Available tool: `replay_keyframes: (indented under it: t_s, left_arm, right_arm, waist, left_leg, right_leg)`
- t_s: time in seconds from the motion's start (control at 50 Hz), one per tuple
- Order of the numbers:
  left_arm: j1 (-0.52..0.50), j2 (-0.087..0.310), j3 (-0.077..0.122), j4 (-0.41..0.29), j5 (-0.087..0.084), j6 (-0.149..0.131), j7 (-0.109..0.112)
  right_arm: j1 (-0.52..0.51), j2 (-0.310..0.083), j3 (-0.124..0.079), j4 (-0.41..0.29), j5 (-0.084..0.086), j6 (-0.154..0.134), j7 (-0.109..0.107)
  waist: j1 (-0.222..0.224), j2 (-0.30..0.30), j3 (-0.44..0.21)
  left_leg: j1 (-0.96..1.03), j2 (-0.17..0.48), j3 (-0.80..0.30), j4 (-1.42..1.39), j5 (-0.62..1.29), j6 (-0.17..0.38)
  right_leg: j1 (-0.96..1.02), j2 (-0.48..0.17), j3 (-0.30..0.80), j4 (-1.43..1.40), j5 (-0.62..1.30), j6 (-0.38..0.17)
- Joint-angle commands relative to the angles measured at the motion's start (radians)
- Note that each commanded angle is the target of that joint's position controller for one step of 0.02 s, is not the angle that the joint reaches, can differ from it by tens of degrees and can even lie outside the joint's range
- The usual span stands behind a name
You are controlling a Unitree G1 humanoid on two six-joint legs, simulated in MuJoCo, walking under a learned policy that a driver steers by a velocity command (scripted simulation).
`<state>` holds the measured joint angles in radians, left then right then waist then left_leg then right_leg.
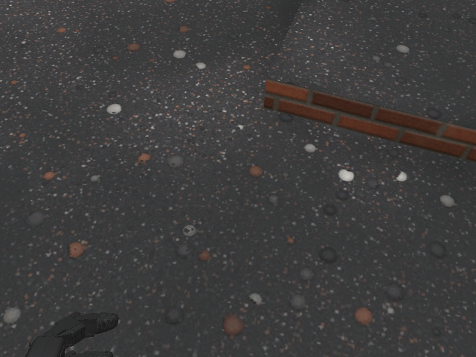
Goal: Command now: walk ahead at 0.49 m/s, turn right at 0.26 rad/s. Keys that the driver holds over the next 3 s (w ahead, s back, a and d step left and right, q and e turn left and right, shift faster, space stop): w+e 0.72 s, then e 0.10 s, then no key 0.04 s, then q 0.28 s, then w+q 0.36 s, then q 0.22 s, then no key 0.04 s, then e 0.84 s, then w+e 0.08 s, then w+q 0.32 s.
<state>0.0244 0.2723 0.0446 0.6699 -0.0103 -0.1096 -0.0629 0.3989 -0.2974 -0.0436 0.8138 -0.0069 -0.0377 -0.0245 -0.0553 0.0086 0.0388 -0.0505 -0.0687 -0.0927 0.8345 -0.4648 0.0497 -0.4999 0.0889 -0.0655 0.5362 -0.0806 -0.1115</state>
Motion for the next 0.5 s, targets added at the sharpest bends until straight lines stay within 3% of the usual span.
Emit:
replay_keyframes:
  t_s: [0.02, 0.04, 0.06, 0.08, 0.1, 0.14, 0.18, 0.22, 0.26, 0.3, 0.34, 0.38, 0.4, 0.42, 0.44, 0.46, 0.48, 0.5]
  left_arm:
    - [0.313, 0.159, 0.061, 0.023, -0.024, 0.011, 0.023]
    - [0.252, 0.144, 0.054, 0.005, -0.013, 0.019, 0.032]
    - [0.213, 0.136, 0.049, -0.002, -0.003, 0.020, 0.034]
    - [0.196, 0.125, 0.042, -0.010, 0.009, 0.018, 0.037]
    - [0.182, 0.124, 0.042, -0.017, 0.011, 0.019, 0.040]
    - [0.182, 0.126, 0.044, -0.014, -0.005, 0.020, 0.047]
    - [0.195, 0.159, 0.053, -0.009, -0.010, 0.022, 0.056]
    - [0.228, 0.179, 0.062, 0.001, -0.016, 0.030, 0.065]
    - [0.296, 0.188, 0.064, 0.021, -0.022, 0.042, 0.069]
    - [0.327, 0.183, 0.064, 0.028, -0.030, 0.052, 0.072]
    - [0.335, 0.177, 0.064, 0.028, -0.027, 0.059, 0.075]
    - [0.322, 0.151, 0.057, 0.019, -0.017, 0.065, 0.074]
    - [0.322, 0.095, 0.037, 0.005, -0.007, 0.061, 0.068]
    - [0.421, 0.012, 0.012, -0.017, -0.009, 0.052, 0.065]
    - [0.462, 0.063, 0.012, -0.037, -0.034, 0.047, 0.066]
    - [0.396, 0.146, 0.034, -0.024, -0.041, 0.053, 0.070]
    - [0.312, 0.165, 0.041, -0.038, -0.028, 0.060, 0.071]
    - [0.273, 0.156, 0.043, -0.050, -0.016, 0.064, 0.070]
  right_arm:
    - [-0.037, -0.149, -0.017, -0.134, 0.032, -0.066, 0.025]
    - [-0.130, -0.148, -0.011, -0.161, 0.036, -0.086, 0.030]
    - [-0.167, -0.134, -0.011, -0.169, 0.016, -0.096, 0.028]
    - [-0.160, -0.130, -0.015, -0.173, 0.000, -0.096, 0.026]
    - [-0.136, -0.117, -0.012, -0.174, -0.006, -0.092, 0.025]
    - [-0.114, -0.092, -0.005, -0.179, -0.013, -0.077, 0.021]
    - [-0.187, -0.060, 0.011, -0.210, -0.022, -0.072, 0.017]
    - [-0.289, -0.033, 0.024, -0.233, -0.020, -0.077, 0.020]
    - [-0.352, -0.041, 0.020, -0.247, -0.004, -0.081, 0.026]
    - [-0.372, -0.069, 0.009, -0.258, 0.010, -0.083, 0.028]
    - [-0.361, -0.104, -0.010, -0.261, 0.016, -0.088, 0.030]
    - [-0.258, -0.130, -0.033, -0.240, 0.016, -0.094, 0.027]
    - [-0.140, -0.170, -0.049, -0.232, 0.002, -0.098, 0.021]
    - [-0.026, -0.250, -0.069, -0.221, -0.020, -0.088, 0.014]
    - [0.024, -0.242, -0.074, -0.186, -0.005, -0.075, 0.027]
    - [-0.028, -0.158, -0.054, -0.207, -0.001, -0.072, 0.026]
    - [-0.073, -0.123, -0.043, -0.209, -0.002, -0.067, 0.024]
    - [-0.116, -0.098, -0.034, -0.205, -0.008, -0.064, 0.024]
  waist:
    - [0.166, -0.158, -0.295]
    - [0.149, -0.048, -0.173]
    - [0.109, 0.028, -0.082]
    - [0.073, 0.029, -0.056]
    - [0.045, -0.004, -0.050]
    - [0.024, -0.038, -0.042]
    - [0.040, -0.047, -0.018]
    - [0.082, -0.051, -0.012]
    - [0.118, -0.067, -0.032]
    - [0.120, -0.087, -0.044]
    - [0.100, -0.105, -0.056]
    - [0.035, -0.116, -0.087]
    - [-0.024, -0.068, -0.184]
    - [-0.017, 0.173, -0.342]
    - [-0.004, 0.348, -0.372]
    - [-0.027, 0.196, -0.240]
    - [-0.029, 0.116, -0.146]
    - [-0.008, 0.080, -0.090]
  left_leg:
    - [-0.721, 0.049, -0.089, 0.600, -0.004, -0.045]
    - [-0.720, 0.091, -0.065, 0.532, 0.069, -0.033]
    - [-0.692, 0.114, -0.042, 0.448, 0.105, -0.033]
    - [-0.635, 0.141, -0.038, 0.389, 0.137, -0.038]
    - [-0.600, 0.150, -0.030, 0.348, 0.147, -0.050]
    - [-0.571, 0.167, -0.001, 0.242, 0.147, -0.085]
    - [-0.525, 0.157, 0.037, 0.082, 0.241, -0.114]
    - [-0.431, 0.120, 0.056, -0.109, 0.434, -0.125]
    - [-0.369, 0.079, 0.049, -0.214, 0.557, -0.135]
    - [-0.354, 0.074, 0.016, -0.284, 0.547, -0.128]
    - [-0.328, 0.076, -0.005, -0.324, 0.470, -0.105]
    - [-0.182, 0.084, 0.012, -0.373, 0.392, -0.055]
    - [0.010, 0.189, -0.070, -0.369, 0.344, 0.002]
    - [0.350, 0.426, -0.411, -0.399, 0.229, 0.128]
    - [0.395, 0.525, -0.746, -0.502, -0.036, 0.204]
    - [0.292, 0.474, -0.646, -0.534, -0.117, 0.170]
    - [0.179, 0.429, -0.475, -0.534, -0.005, 0.136]
    - [0.075, 0.382, -0.357, -0.549, 0.134, 0.125]
  right_leg:
    - [0.877, -0.397, 0.755, -0.217, -0.252, -0.267]
    - [0.698, -0.357, 0.648, -0.256, -0.225, -0.228]
    - [0.540, -0.318, 0.583, -0.287, -0.126, -0.210]
    - [0.443, -0.283, 0.528, -0.317, -0.035, -0.201]
    - [0.383, -0.262, 0.504, -0.338, 0.015, -0.207]
    - [0.291, -0.242, 0.434, -0.353, 0.101, -0.214]
    - [0.188, -0.198, 0.351, -0.361, 0.135, -0.192]
    - [0.120, -0.143, 0.294, -0.340, 0.089, -0.143]
    - [0.137, -0.147, 0.319, -0.313, 0.031, -0.115]
    - [0.205, -0.169, 0.379, -0.262, -0.043, -0.091]
    - [0.277, -0.199, 0.447, -0.190, -0.089, -0.065]
    - [0.272, -0.176, 0.456, -0.071, -0.073, -0.025]
    - [0.208, -0.123, 0.402, 0.134, -0.112, 0.010]
    - [-0.061, 0.004, 0.255, 0.477, -0.413, 0.078]
    - [-0.266, -0.030, 0.219, 0.698, -0.525, 0.095]
    - [-0.319, -0.080, 0.238, 0.787, -0.426, 0.106]
    - [-0.316, -0.110, 0.203, 0.792, -0.341, 0.112]
    - [-0.284, -0.138, 0.195, 0.753, -0.282, 0.117]
